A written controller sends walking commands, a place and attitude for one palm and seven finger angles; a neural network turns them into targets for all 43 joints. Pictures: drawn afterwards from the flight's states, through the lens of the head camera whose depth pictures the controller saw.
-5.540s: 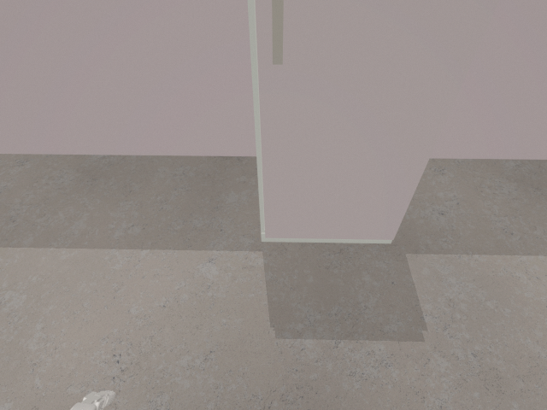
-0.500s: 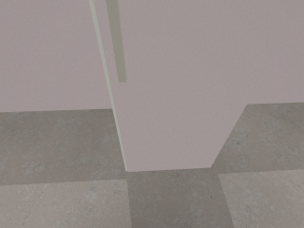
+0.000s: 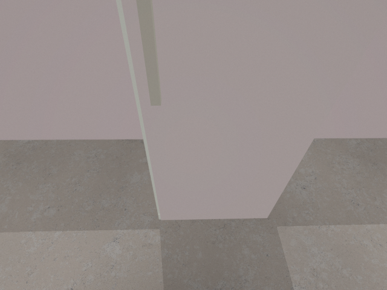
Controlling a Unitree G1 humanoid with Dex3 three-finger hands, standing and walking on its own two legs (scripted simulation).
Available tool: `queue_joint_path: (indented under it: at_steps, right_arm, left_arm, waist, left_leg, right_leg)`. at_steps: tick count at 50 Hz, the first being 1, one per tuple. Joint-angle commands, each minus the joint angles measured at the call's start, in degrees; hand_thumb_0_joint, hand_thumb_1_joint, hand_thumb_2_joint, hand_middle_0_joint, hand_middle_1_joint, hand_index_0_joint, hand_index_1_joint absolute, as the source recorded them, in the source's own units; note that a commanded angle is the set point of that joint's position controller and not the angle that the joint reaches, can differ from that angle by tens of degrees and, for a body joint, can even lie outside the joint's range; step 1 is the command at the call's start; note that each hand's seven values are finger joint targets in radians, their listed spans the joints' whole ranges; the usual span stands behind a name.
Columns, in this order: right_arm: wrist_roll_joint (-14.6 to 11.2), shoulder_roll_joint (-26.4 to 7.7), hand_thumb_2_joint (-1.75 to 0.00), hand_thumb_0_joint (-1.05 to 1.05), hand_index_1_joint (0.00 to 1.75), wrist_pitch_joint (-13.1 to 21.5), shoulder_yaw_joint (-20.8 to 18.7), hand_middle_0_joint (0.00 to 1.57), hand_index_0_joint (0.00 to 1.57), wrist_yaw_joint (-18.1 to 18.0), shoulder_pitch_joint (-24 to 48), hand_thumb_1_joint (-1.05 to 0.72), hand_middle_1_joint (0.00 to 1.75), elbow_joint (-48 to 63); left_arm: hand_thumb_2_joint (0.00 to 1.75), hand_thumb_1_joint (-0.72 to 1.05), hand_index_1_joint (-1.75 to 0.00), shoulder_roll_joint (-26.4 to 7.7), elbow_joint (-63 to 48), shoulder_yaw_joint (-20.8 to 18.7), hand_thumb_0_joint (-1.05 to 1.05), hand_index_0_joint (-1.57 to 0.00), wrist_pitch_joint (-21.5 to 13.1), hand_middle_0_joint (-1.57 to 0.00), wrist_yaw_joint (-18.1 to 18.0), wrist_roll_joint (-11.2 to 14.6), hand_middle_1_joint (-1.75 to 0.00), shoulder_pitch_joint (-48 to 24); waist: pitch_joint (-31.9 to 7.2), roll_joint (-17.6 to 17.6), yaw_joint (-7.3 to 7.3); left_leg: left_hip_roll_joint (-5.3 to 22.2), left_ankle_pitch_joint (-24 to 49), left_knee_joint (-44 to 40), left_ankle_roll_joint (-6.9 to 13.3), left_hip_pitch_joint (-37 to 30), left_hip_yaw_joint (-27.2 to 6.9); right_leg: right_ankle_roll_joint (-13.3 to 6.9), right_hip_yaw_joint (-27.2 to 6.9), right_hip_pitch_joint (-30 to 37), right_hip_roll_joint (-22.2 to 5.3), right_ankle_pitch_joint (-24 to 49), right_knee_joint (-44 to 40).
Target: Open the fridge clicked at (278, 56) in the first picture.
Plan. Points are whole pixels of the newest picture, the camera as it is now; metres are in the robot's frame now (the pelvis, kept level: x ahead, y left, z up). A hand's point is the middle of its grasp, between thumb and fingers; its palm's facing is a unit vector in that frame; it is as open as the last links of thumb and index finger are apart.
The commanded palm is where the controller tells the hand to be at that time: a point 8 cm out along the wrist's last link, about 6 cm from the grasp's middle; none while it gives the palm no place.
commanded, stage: shuffle to correct the standing spot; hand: left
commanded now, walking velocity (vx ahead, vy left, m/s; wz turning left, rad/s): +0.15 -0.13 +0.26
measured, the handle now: (149, 34) +0.53 +0.13 +0.27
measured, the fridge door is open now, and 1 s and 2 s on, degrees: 0 0 0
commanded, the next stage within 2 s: come to a stop and stand still in 0.46 s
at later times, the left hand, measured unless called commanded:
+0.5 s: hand out of the picture +0.06 +0.14 -0.18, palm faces +0.11 -0.99 -0.13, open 7.4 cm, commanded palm none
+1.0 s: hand out of the picture +0.16 +0.09 -0.16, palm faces +0.16 -0.96 -0.24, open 7.3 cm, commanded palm none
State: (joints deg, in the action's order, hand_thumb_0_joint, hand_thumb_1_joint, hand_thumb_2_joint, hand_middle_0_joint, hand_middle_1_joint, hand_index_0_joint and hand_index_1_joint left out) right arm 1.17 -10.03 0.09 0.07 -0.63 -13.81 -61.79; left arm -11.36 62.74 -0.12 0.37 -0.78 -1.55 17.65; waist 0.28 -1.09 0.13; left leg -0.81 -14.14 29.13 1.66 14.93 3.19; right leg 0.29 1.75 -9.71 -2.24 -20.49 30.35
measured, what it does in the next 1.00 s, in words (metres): steps to the right: right foot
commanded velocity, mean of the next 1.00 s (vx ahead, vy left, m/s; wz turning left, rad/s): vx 0.02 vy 0.00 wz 0.04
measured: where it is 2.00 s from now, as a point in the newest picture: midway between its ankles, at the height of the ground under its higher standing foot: outside the picture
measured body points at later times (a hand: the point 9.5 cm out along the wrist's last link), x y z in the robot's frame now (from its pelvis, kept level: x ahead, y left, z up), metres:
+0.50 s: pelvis +0.09 -0.03 +0.00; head +0.12 +0.00 +0.45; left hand +0.05 +0.19 -0.17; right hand +0.11 -0.25 -0.14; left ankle +0.07 +0.08 -0.73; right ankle +0.08 -0.16 -0.66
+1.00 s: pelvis +0.10 -0.10 +0.00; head +0.13 -0.11 +0.45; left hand +0.15 +0.14 -0.14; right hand +0.19 -0.34 -0.15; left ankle +0.06 +0.02 -0.67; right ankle +0.19 -0.20 -0.73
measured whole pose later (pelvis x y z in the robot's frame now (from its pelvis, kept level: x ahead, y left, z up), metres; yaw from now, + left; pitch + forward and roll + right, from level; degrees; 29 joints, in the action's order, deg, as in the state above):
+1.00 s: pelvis +0.10 -0.10 +0.00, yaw +6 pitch +0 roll +2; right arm 1.1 -11.7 -3.7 -3.1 0.0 -10.3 -56.5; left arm -9.9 54.6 -2.5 0.2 -1.8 -1.8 9.6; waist 3.8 -1.6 1.3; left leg -0.3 -24.9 57.5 -3.3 25.1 3.4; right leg -1.7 5.7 -21.5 -5.0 -8.4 29.8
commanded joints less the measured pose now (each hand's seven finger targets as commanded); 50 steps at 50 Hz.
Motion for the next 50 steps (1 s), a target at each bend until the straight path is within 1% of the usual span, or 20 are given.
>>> queue_joint_path:
  at_steps: [1,5,7,11,13,14,15,16,19,23,28,31,33,34,35,36,37,39,43,50]
  right_arm:
    - [0.18,-8.05,-0.9,0.0,0.3,0.8,-2.27,0.2,0.2,-0.49,-1.95,-0.9,0.3,2.94]
    - [0.01,-3.89,-0.9,0.0,0.3,1.36,-1.56,0.2,0.2,-0.28,-0.83,-0.9,0.3,4.42]
    - [0.26,-3.1,-0.9,0.0,0.3,1.58,-1.62,0.2,0.2,0.07,3.07,-0.9,0.3,6.4]
    - [-0.2,-0.42,-0.9,0.0,0.3,2.04,-1.31,0.2,0.2,0.44,2.6,-0.9,0.3,6.33]
    - [0.06,-0.7,-0.9,0.0,0.3,2.53,-1.54,0.2,0.2,0.0,-9.23,-0.9,0.3,1.78]
    - [0.55,-6.01,-0.9,0.0,0.3,2.81,-2.64,0.2,0.2,-0.88,-16.89,-0.9,0.3,-0.5]
    - [0.5,-10.71,-0.9,0.0,0.3,2.76,-3.35,0.2,0.2,-1.86,-22.23,-0.9,0.3,-1.44]
    - [0.18,-11.51,-0.9,0.0,0.3,1.99,-3.47,0.2,0.2,-2.0,-21.07,-0.9,0.3,-1.23]
    - [0.29,-6.36,-0.9,0.0,0.3,2.8,-2.52,0.2,0.2,-2.17,-11.2,-0.9,0.3,0.9]
    - [0.42,-6.25,-0.9,0.0,0.3,3.49,-2.63,0.2,0.2,-2.45,-7.98,-0.9,0.3,1.73]
    - [1.07,-8.32,-0.9,0.0,0.3,2.26,-4.02,0.2,0.2,-2.06,-7.87,-0.9,0.3,2.45]
    - [1.09,-8.75,-0.9,0.0,0.3,1.19,-4.32,0.2,0.2,-1.63,-5.91,-0.9,0.3,3.3]
    - [0.49,-4.95,-0.9,0.0,0.3,1.13,-3.46,0.2,0.2,-0.81,-6.88,-0.9,0.3,3.21]
    - [-0.22,-0.68,-0.9,0.0,0.3,0.82,-2.46,0.2,0.2,-0.44,-9.13,-0.9,0.3,3.91]
    - [-0.77,-1.96,-0.9,0.0,0.3,0.01,-2.89,0.2,0.2,-0.99,-8.35,-0.9,0.3,5.27]
    - [-0.64,-1.86,-0.9,0.0,0.3,-0.13,-3.24,0.2,0.2,-0.96,-8.08,-0.9,0.3,5.35]
    - [-0.5,-0.7,-0.9,0.0,0.3,-0.82,-3.05,0.2,0.2,-1.03,-7.08,-0.9,0.3,4.87]
    - [-0.38,-2.69,-0.9,0.0,0.3,-1.49,-3.35,0.2,0.2,-0.95,-6.14,-0.9,0.3,4.06]
    - [-0.29,-3.59,-0.9,0.0,0.3,-2.58,-3.69,0.2,0.2,0.08,-3.14,-0.9,0.3,5.41]
    - [-0.13,-3.36,-0.9,0.0,0.3,-2.68,-3.4,0.2,0.2,0.99,-0.32,-0.9,0.3,8.36]
  left_arm:
    - [0.9,0.9,-0.3,-4.35,-1.97,-1.01,0.0,-0.2,-0.79,-0.2,-0.03,-0.36,-0.3,5.78]
    - [0.9,0.9,-0.3,-6.5,-1.19,-2.03,0.0,-0.2,-1.45,-0.2,-0.46,-0.12,-0.3,10.04]
    - [0.9,0.9,-0.3,-6.86,-0.84,-2.63,0.0,-0.2,-2.12,-0.2,-1.0,-0.29,-0.3,12.82]
    - [0.9,0.9,-0.3,-5.74,-0.04,-2.23,0.0,-0.2,-2.67,-0.2,-1.57,-0.94,-0.3,12.45]
    - [0.9,0.9,-0.3,-4.79,-0.55,-1.89,0.0,-0.2,-2.37,-0.2,-1.39,-0.04,-0.3,8.79]
    - [0.9,0.9,-0.3,-3.01,-1.54,-1.72,0.0,-0.2,-2.12,-0.2,-0.97,0.66,-0.3,8.82]
    - [0.9,0.9,-0.3,-1.22,-3.53,-0.85,0.0,-0.2,-2.29,-0.2,-0.73,1.04,-0.3,7.6]
    - [0.9,0.9,-0.3,-3.65,-4.38,-1.78,0.0,-0.2,-1.78,-0.2,-0.84,0.47,-0.3,6.13]
    - [0.9,0.9,-0.3,-1.09,-3.74,-2.05,0.0,-0.2,-0.74,-0.2,-0.11,-0.59,-0.3,2.15]
    - [0.9,0.9,-0.3,1.37,-3.34,-2.16,0.0,-0.2,0.67,-0.2,1.0,-0.35,-0.3,4.67]
    - [0.9,0.9,-0.3,0.52,-6.63,-2.73,0.0,-0.2,0.97,-0.2,1.47,-0.24,-0.3,-2.81]
    - [0.9,0.9,-0.3,0.32,-6.5,-3.04,0.0,-0.2,-0.18,-0.2,1.09,0.1,-0.3,-0.77]
    - [0.9,0.9,-0.3,-4.44,-4.37,-3.67,0.0,-0.2,-2.19,-0.2,0.18,0.06,-0.3,4.99]
    - [0.9,0.9,-0.3,-10.18,-4.31,-4.5,0.0,-0.2,-2.91,-0.2,-0.52,-0.22,-0.3,5.44]
    - [0.9,0.9,-0.3,-12.7,-5.9,-4.65,0.0,-0.2,-2.36,-0.2,-0.57,0.1,-0.3,4.92]
    - [0.9,0.9,-0.3,-12.39,-6.96,-4.41,0.0,-0.2,-1.79,-0.2,-0.54,-0.27,-0.3,2.18]
    - [0.9,0.9,-0.3,-10.32,-6.93,-4.49,0.0,-0.2,-2.03,-0.2,-0.83,-0.24,-0.3,0.61]
    - [0.9,0.9,-0.3,-8.31,-7.68,-3.88,0.0,-0.2,-1.63,-0.2,-1.55,0.0,-0.3,-1.14]
    - [0.9,0.9,-0.3,-10.22,-9.25,-5.16,0.0,-0.2,-0.96,-0.2,-2.18,-0.08,-0.3,-2.28]
    - [0.9,0.9,-0.3,-11.34,-10.49,-5.52,0.0,-0.2,-0.02,-0.2,-2.1,-0.92,-0.3,-3.29]
  waist:
    - [6.48,2.57,0.66]
    - [5.21,-8.88,1.96]
    - [6.57,-11.95,3.59]
    - [6.43,-5.2,1.55]
    - [1.27,-2.34,-4.13]
    - [-3.34,8.66,-6.26]
    - [-5.78,18.64,-6.91]
    - [-6.07,10.5,-6.34]
    - [6.41,5.94,-2.4]
    - [3.34,8.1,0.07]
    - [3.66,10.61,-1.82]
    - [0.67,11.88,-0.17]
    - [-2.68,1.88,2.42]
    - [-6.58,-13.94,1.57]
    - [-7.5,-15.49,2.48]
    - [-3.75,-10.68,1.63]
    - [-3.44,-16.28,1.5]
    - [-2.04,-14.82,1.39]
    - [-4.79,-6.89,2.08]
    - [-3.33,-8.75,2.51]
  left_leg:
    - [9.0,-17.01,-10.46,3.95,5.66,-12.9]
    - [1.74,-6.02,7.16,1.27,13.6,-0.94]
    - [1.93,-13.45,18.76,0.79,20.49,1.34]
    - [3.52,-13.19,14.11,1.08,17.1,3.15]
    - [1.46,1.78,0.34,1.68,-4.16,5.06]
    - [11.89,12.64,-3.28,5.9,-16.67,-10.43]
    - [26.38,29.86,-9.49,12.53,-22.84,-29.64]
    - [29.89,30.43,-9.85,15.87,-21.2,-29.64]
    - [24.55,25.74,-12.5,11.44,-3.03,-18.3]
    - [18.29,27.85,-11.97,7.45,-1.22,-5.36]
    - [17.51,21.66,-10.75,6.17,-1.8,-3.57]
    - [15.51,16.74,-4.94,3.64,-0.61,-2.76]
    - [8.84,2.7,4.1,-1.21,4.98,0.42]
    - [4.17,-15.86,12.33,-3.58,9.78,3.25]
    - [3.73,-24.09,19.05,-2.79,7.36,-0.37]
    - [3.71,-22.79,22.73,-2.07,7.27,-2.03]
    - [3.68,-21.64,27.38,-2.6,9.68,-1.3]
    - [3.62,-17.44,33.86,-3.63,12.15,-2.38]
    - [2.45,-12.3,35.58,-4.95,13.21,-2.4]
    - [2.13,-11.37,21.12,-4.26,8.08,-1.2]
  right_leg:
    - [-2.34,-0.87,-5.1,-1.71,-6.66,-4.36]
    - [-6.04,-9.72,2.71,-8.97,-5.71,-12.07]
    - [-10.29,-14.07,6.1,-15.33,8.09,-14.63]
    - [-11.08,-5.7,7.01,-13.77,29.82,-8.12]
    - [-6.66,2.0,-1.24,-7.55,32.54,5.34]
    - [-2.84,5.26,-13.16,-2.71,19.43,19.16]
    - [-0.71,4.53,-24.27,2.21,-11.69,33.27]
    - [-2.23,-1.41,-25.17,0.09,-12.65,40.0]
    - [-0.63,-2.59,-25.29,-3.71,-3.7,40.37]
    - [0.74,0.15,-20.06,-3.14,2.24,31.23]
    - [1.62,3.86,-17.52,-1.63,3.26,15.71]
    - [1.62,5.18,-7.7,-0.06,7.34,3.84]
    - [1.47,0.18,5.26,-4.27,21.69,-5.22]
    - [-2.09,-12.65,8.34,-17.34,33.39,-7.21]
    - [-7.24,-15.81,3.33,-22.4,39.03,-9.11]
    - [-8.76,-13.27,-1.6,-21.3,37.38,-8.83]
    - [-8.92,-14.86,-1.73,-19.92,41.44,-8.67]
    - [-9.43,-12.29,-0.96,-18.86,46.99,-7.5]
    - [-10.71,-10.01,-0.21,-19.03,38.76,-8.47]
    - [-10.47,-12.73,-5.92,-18.33,9.42,-14.01]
